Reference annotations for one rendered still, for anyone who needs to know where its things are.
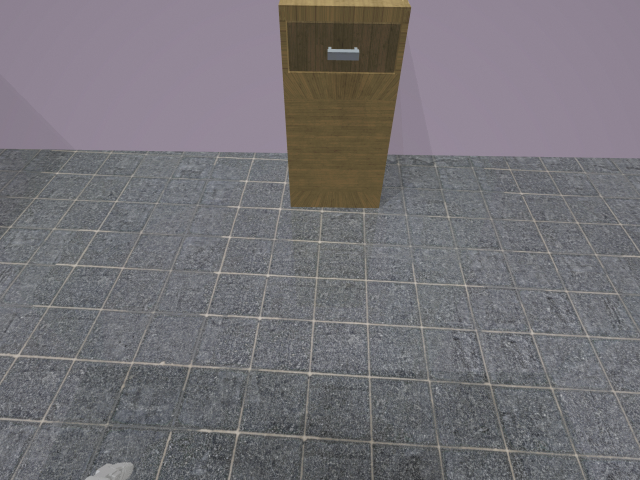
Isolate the cabinet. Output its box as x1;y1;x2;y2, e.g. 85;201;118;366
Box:
278;0;411;208

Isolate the handle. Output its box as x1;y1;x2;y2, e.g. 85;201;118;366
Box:
327;47;359;61

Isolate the drawer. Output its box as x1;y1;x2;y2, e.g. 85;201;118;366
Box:
287;21;401;73

